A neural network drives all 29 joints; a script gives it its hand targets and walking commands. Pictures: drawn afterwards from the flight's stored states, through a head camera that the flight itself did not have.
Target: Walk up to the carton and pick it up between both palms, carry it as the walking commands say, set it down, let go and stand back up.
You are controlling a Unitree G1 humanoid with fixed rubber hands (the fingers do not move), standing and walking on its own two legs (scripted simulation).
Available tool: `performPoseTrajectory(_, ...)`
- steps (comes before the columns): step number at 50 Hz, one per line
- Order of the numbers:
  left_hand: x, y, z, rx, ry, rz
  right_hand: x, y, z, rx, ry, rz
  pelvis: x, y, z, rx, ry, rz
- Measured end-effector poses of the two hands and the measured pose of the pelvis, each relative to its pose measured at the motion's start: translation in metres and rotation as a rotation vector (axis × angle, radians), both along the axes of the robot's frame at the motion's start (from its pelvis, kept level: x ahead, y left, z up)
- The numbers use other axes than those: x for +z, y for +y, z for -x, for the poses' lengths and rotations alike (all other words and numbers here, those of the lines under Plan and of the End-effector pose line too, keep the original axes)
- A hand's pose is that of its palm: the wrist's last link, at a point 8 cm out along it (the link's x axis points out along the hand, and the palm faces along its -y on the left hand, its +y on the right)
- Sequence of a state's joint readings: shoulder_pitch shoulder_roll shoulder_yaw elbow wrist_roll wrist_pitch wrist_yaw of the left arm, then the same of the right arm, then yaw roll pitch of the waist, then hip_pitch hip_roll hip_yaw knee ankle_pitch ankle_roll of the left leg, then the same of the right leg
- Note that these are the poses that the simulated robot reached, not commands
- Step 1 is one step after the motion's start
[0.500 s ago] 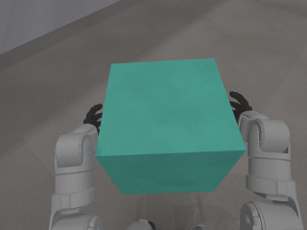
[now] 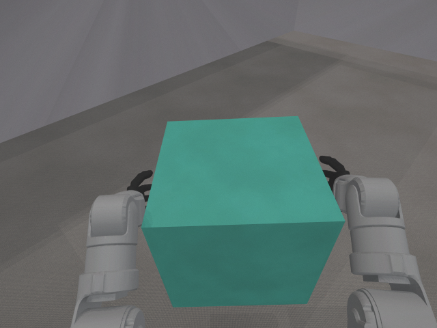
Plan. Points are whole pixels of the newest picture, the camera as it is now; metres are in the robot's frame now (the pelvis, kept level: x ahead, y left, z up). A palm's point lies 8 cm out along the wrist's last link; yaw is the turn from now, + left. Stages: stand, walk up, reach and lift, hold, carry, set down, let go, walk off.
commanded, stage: carry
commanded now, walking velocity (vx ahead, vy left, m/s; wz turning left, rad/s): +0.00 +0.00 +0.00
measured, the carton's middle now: (235, 211) +0.36 +0.00 +0.05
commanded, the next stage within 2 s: none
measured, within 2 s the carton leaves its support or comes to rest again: neither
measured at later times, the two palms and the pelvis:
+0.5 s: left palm (154, 219) +0.28 +0.14 +0.12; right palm (376, 210) +0.29 -0.22 +0.14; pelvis -0.04 -0.03 +0.00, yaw +0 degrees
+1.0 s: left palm (150, 213) +0.30 +0.15 +0.11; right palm (357, 200) +0.32 -0.21 +0.12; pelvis -0.02 -0.03 +0.00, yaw +0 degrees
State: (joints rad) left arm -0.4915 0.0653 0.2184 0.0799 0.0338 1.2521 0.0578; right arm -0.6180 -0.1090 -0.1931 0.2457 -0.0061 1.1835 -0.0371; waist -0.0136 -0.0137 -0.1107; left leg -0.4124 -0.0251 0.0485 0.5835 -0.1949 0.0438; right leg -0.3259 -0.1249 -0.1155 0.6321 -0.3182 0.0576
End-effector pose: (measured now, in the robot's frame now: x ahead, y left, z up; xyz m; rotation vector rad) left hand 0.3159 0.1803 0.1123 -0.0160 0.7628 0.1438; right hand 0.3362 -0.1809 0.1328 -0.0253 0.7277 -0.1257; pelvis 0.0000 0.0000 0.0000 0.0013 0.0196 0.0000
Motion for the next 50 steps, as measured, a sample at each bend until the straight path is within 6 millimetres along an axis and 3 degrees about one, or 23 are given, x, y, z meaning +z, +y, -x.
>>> performPoseTrajectory(8,-0.004,0.009,0.032,0.029,0.036,-0.008,-0.005,0.01,0.018,0.047,0.032,0.009,0.004,-0.01,0.026,0.014,-0.006,0.01)
performPoseTrajectory(15,0.006,-0.006,0.047,0.044,0.005,-0.029,-0.007,-0.005,0.033,0.033,0.004,-0.041,0.003,-0.023,0.04,0.015,-0.01,0.007)
performPoseTrajectory(21,0.013,-0.029,0.041,0.007,-0.014,-0.03,0.0,-0.029,0.04,0.005,-0.018,-0.03,0.002,-0.032,0.045,0.009,-0.013,0.008)
performPoseTrajectory(29,0.004,-0.049,0.033,-0.049,0.009,-0.013,0.001,-0.05,0.048,-0.045,0.008,-0.009,0.002,-0.033,0.038,-0.005,-0.017,0.0)
performPoseTrajectory(50,-0.003,-0.029,0.015,0.009,0.021,-0.01,-0.01,-0.029,0.014,0.007,0.019,-0.011,0.003,-0.033,0.021,-0.008,0.008,0.001)
